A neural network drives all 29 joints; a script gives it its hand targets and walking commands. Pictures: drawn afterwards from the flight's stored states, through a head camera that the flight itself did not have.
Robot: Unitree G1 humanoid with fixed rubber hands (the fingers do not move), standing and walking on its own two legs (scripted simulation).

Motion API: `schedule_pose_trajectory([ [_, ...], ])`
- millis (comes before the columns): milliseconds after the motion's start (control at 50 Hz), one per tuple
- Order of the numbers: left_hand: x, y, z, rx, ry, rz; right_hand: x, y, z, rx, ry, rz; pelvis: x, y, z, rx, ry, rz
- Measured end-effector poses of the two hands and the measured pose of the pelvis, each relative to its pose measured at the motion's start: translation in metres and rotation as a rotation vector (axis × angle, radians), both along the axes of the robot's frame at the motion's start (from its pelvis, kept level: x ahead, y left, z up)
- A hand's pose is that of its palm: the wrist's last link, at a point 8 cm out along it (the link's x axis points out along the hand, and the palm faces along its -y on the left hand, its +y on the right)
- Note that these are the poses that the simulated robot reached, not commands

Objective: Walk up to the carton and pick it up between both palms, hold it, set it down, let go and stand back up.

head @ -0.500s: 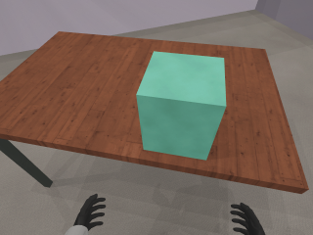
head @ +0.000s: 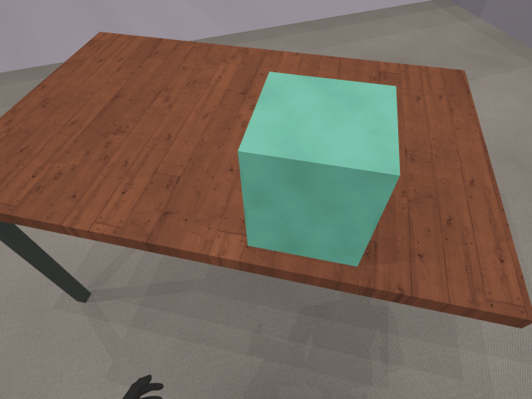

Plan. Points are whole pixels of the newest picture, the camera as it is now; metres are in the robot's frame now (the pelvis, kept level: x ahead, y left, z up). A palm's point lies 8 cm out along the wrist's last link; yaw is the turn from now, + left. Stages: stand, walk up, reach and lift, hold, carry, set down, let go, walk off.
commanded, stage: stand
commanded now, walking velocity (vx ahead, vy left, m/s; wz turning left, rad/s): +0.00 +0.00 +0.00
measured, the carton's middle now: (315, 173) +0.47 -0.05 +0.04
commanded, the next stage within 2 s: none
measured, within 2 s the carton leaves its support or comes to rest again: neither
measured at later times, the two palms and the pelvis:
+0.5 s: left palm out of the picture +0.01 +0.25 -0.14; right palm out of the picture +0.01 -0.18 -0.14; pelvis +0.02 +0.03 +0.00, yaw +0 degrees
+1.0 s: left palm out of the picture -0.04 +0.23 -0.14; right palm out of the picture -0.03 -0.18 -0.14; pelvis +0.01 +0.02 +0.00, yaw +0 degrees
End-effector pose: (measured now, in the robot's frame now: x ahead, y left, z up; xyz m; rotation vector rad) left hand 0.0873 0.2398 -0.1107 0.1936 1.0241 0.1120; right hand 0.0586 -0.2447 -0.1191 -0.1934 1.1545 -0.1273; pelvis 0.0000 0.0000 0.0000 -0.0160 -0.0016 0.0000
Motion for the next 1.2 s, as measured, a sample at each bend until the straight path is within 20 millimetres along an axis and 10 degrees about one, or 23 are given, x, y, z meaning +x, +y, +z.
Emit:
schedule_pose_trajectory([
  [140, -0.032, 0.011, -0.017, -0.027, 0.119, 0.028, -0.034, 0.022, -0.009, 0.017, 0.100, -0.064, 0.009, 0.016, -0.001, 0.006, 0.009, -0.006],
  [360, -0.054, 0.017, -0.023, -0.032, 0.203, 0.081, -0.032, 0.054, -0.015, 0.048, 0.121, -0.070, 0.013, 0.031, 0.003, 0.018, 0.014, -0.007],
  [1200, -0.126, -0.017, -0.035, -0.089, 0.445, 0.102, -0.102, 0.067, -0.023, 0.064, 0.325, -0.121, 0.001, 0.027, 0.004, 0.013, -0.010, -0.014],
])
